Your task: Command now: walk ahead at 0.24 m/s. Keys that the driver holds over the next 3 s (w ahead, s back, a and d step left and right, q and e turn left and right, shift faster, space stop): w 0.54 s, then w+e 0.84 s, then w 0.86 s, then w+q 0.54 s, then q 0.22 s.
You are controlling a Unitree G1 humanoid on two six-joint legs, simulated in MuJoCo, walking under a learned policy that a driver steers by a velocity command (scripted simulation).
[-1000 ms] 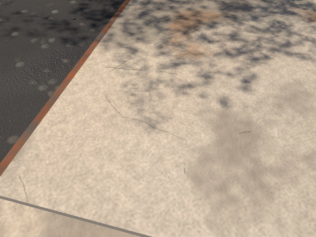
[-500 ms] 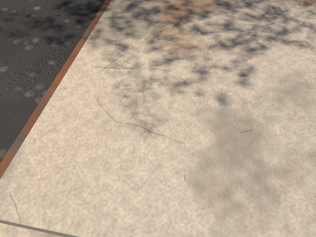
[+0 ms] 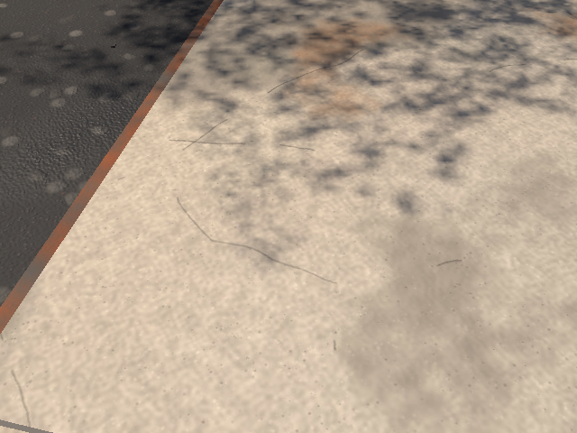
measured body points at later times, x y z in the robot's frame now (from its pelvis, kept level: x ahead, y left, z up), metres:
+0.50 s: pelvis +0.16 -0.02 +0.02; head +0.18 -0.03 +0.47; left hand +0.10 +0.21 -0.13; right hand +0.34 -0.27 -0.10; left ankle +0.34 +0.15 -0.67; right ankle +0.06 -0.11 -0.73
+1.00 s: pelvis +0.44 +0.04 +0.02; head +0.45 +0.03 +0.47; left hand +0.62 +0.28 -0.10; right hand +0.40 -0.22 -0.13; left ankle +0.41 +0.13 -0.73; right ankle +0.55 -0.16 -0.65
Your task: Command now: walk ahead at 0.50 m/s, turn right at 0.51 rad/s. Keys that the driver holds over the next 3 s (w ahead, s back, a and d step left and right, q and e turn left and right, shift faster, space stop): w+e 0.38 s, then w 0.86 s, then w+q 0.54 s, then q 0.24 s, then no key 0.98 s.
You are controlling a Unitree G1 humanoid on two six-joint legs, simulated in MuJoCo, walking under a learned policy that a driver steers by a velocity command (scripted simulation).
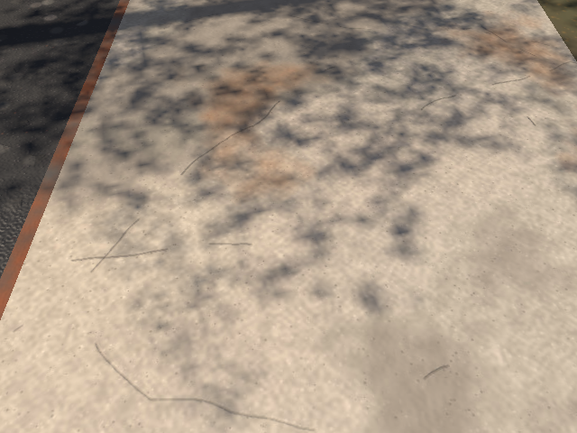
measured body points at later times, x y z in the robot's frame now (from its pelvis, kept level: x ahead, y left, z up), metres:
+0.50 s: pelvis +0.28 -0.08 +0.00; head +0.30 -0.11 +0.45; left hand +0.41 +0.16 -0.11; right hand +0.39 -0.39 -0.10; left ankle +0.45 +0.08 -0.67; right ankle +0.25 -0.14 -0.74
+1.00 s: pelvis +0.58 -0.10 +0.00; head +0.61 -0.10 +0.45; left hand +0.80 +0.11 -0.11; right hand +0.54 -0.37 -0.13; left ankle +0.61 -0.03 -0.74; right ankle +0.59 -0.28 -0.67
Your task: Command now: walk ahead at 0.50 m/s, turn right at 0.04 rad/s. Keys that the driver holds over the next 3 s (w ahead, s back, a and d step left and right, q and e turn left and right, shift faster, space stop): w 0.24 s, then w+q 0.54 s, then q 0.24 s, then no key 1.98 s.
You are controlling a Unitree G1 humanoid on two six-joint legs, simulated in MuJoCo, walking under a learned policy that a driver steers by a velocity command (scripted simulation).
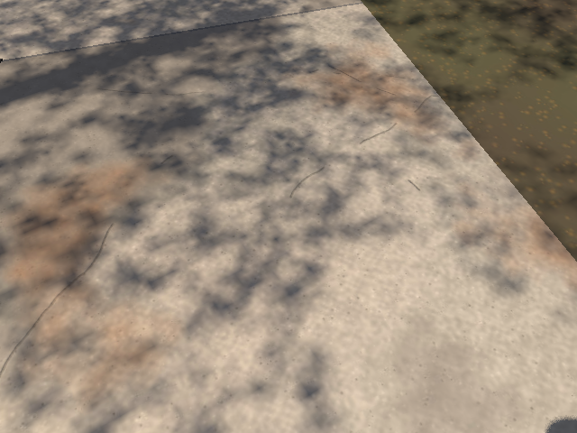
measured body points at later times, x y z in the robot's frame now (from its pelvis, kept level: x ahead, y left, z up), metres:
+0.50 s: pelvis +0.28 -0.07 +0.00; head +0.30 -0.07 +0.45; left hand +0.35 +0.21 -0.12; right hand +0.39 -0.34 -0.13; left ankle +0.28 +0.10 -0.66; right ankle +0.30 -0.15 -0.75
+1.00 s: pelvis +0.52 +0.04 -0.01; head +0.57 +0.07 +0.43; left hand +0.55 +0.35 -0.13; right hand +0.75 -0.18 -0.11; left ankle +0.56 +0.12 -0.75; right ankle +0.52 -0.14 -0.65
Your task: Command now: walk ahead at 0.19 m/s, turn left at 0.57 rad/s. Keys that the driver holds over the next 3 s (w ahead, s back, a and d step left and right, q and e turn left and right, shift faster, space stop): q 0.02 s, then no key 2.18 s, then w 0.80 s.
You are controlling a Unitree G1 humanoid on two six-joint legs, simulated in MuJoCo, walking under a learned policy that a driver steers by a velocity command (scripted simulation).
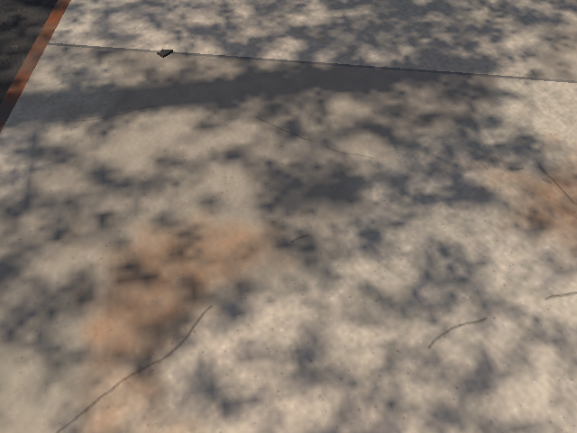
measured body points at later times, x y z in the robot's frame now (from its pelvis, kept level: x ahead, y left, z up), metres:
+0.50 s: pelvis +0.12 -0.04 +0.00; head +0.14 -0.04 +0.45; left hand +0.25 +0.23 -0.10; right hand +0.28 -0.28 -0.12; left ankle +0.07 +0.06 -0.73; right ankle +0.18 -0.16 -0.73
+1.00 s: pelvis +0.13 -0.05 +0.00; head +0.14 -0.04 +0.45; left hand +0.23 +0.23 -0.12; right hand +0.25 -0.29 -0.13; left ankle +0.07 +0.06 -0.73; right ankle +0.18 -0.16 -0.73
